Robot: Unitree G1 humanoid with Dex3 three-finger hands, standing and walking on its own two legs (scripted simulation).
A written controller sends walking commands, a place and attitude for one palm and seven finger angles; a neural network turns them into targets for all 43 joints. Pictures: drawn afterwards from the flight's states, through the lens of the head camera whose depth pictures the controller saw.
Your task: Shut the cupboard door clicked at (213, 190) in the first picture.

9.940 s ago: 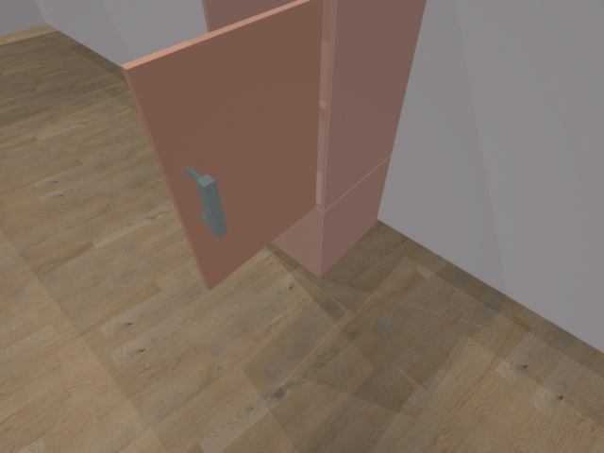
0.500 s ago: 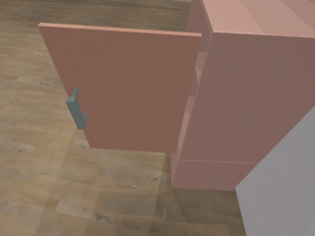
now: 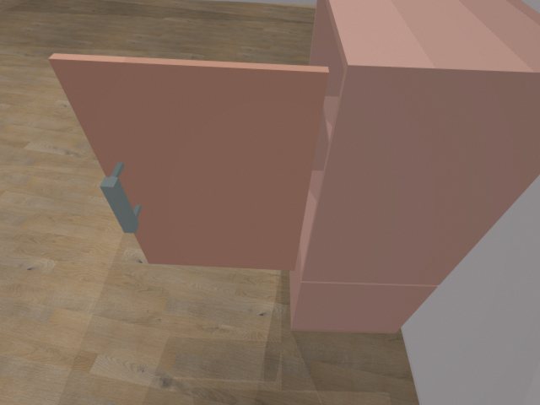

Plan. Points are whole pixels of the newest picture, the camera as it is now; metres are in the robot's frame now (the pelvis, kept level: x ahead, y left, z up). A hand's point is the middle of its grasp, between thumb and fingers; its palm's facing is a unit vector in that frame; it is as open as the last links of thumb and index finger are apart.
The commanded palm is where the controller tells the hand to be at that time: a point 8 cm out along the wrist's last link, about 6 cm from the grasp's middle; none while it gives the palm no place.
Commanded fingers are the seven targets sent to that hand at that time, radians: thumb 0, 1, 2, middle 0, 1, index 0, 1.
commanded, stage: look again from close up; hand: left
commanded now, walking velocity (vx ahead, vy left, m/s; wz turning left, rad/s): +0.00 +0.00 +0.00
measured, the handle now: (125, 198) +0.49 +0.33 -0.03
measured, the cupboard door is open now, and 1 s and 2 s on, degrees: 89 89 89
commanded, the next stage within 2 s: shuffle to correct the standing spot in 0.60 s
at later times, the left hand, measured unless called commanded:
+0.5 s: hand out of the picture +0.02 +0.22 -0.18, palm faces -0.02 -0.98 -0.22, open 7.4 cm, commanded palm none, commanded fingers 0.00 0.90 0.90 -0.20 -0.30 -0.20 -0.30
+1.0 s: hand out of the picture +0.00 +0.24 -0.19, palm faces +0.03 -0.98 -0.20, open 7.4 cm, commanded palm none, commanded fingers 0.00 0.90 0.90 -0.20 -0.30 -0.20 -0.30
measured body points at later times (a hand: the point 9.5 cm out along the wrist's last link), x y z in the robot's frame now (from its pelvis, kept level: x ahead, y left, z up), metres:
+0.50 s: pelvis +0.00 +0.04 -0.01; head +0.00 +0.03 +0.44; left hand +0.02 +0.27 -0.16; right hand -0.01 -0.18 -0.17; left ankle -0.03 +0.13 -0.74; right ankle -0.05 -0.07 -0.74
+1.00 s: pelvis +0.01 +0.06 -0.01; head +0.03 +0.06 +0.43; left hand +0.00 +0.29 -0.17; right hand +0.01 -0.18 -0.17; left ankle -0.03 +0.14 -0.74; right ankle -0.05 -0.07 -0.74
